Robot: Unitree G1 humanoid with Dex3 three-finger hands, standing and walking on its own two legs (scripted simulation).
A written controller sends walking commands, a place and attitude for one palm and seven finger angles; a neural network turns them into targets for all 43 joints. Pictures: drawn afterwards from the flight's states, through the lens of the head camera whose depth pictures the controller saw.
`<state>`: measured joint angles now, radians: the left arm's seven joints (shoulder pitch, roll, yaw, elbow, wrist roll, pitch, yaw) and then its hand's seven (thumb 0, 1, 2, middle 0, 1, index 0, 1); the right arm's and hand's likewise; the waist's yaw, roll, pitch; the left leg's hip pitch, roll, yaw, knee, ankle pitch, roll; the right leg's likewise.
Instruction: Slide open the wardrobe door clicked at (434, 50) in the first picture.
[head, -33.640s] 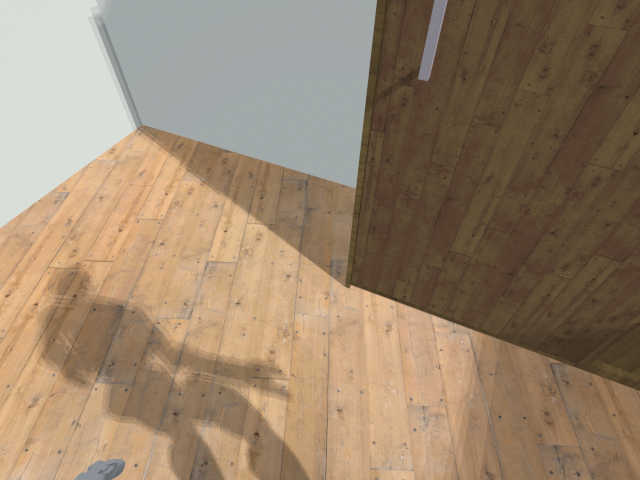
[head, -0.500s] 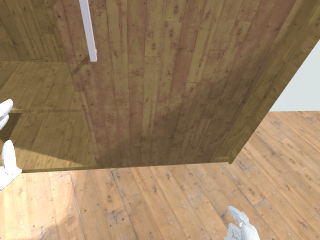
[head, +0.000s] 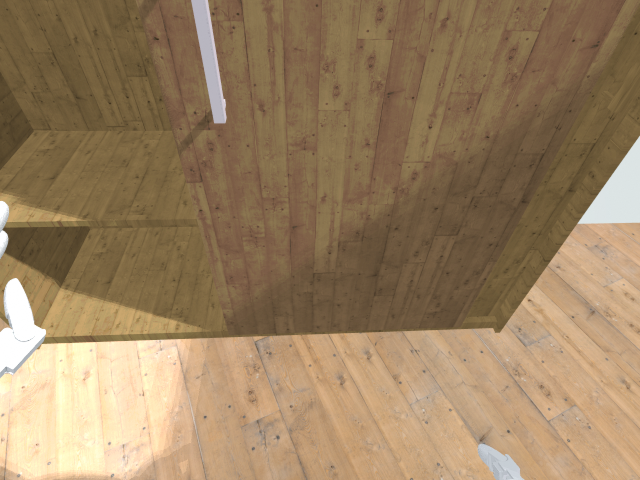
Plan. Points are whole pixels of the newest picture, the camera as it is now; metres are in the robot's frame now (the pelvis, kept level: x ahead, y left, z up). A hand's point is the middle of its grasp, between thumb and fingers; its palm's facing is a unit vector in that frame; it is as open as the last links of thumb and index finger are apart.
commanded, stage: stop stepping back and stand still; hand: left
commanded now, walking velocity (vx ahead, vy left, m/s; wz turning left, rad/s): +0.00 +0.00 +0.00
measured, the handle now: (208, 35) +0.68 +0.23 +0.25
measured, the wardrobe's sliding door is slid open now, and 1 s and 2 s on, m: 0.64 0.64 0.64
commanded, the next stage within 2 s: let the arm hang, fingers relaxed in 0.34 s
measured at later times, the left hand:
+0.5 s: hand (75, 338) +0.23 +0.28 +0.10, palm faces +0.30 -0.81 -0.50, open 7.4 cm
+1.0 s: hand out of the picture -0.03 +0.23 -0.16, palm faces +0.02 -0.97 -0.24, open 7.3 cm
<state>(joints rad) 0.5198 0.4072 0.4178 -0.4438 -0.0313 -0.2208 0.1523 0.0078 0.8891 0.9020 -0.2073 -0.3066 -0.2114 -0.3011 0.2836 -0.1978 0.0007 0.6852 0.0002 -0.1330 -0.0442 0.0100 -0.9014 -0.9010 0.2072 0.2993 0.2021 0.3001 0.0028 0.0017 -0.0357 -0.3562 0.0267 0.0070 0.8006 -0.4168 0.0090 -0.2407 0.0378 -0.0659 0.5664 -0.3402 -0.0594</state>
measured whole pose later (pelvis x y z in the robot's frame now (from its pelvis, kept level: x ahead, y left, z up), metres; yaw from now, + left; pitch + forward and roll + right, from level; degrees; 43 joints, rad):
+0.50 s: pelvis +0.02 +0.01 +0.00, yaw +1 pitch +3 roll +0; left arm 0.42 0.42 0.28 -0.18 0.00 -0.15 0.08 0.00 0.89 0.90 -0.20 -0.31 -0.21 -0.30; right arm 0.16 -0.26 -0.01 0.66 0.00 -0.10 -0.01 0.01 -0.90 -0.90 0.21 0.30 0.20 0.30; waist 0.01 0.03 -0.04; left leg -0.31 0.00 0.02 0.56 -0.29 0.01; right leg -0.24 0.01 -0.06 0.53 -0.34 -0.02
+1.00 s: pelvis -0.01 +0.02 +0.01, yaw +2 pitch +0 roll -1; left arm 0.28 0.25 0.01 1.13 0.01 0.02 0.00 0.00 0.93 0.90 -0.20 -0.30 -0.20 -0.30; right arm 0.24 -0.23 0.01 1.10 -0.02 0.03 -0.02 0.01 -0.91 -0.90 0.21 0.30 0.20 0.30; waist 0.00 0.00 0.07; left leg -0.24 0.00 0.01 0.44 -0.20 0.02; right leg -0.15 0.00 -0.08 0.39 -0.24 -0.02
